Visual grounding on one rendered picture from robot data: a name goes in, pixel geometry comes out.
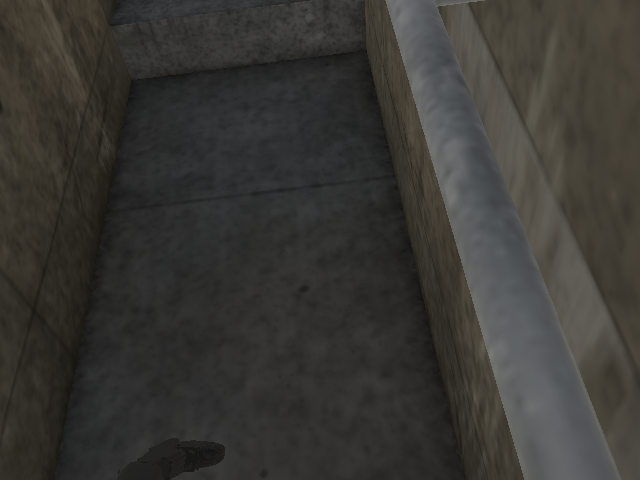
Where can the robot left hand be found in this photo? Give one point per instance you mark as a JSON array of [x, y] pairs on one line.
[[171, 458]]

